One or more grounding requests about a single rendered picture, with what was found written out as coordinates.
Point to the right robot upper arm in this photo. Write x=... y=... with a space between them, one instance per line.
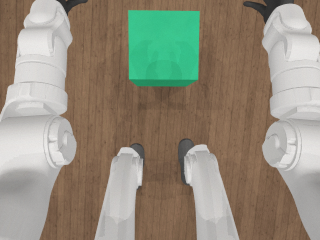
x=293 y=147

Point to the right robot foot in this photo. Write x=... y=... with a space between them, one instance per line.
x=184 y=146

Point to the robot left hand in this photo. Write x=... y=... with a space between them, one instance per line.
x=67 y=5

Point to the left robot forearm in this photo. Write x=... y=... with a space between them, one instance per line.
x=41 y=63

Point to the left robot foot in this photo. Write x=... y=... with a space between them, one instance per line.
x=140 y=150

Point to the robot foot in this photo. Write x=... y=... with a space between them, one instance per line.
x=184 y=146
x=140 y=150

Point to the right robot forearm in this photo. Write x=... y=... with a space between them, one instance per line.
x=294 y=62

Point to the left robot upper arm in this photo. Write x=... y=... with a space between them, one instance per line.
x=33 y=149

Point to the robot right hand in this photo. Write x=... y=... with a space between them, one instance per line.
x=266 y=10

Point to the carton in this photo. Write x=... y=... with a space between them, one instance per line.
x=163 y=47

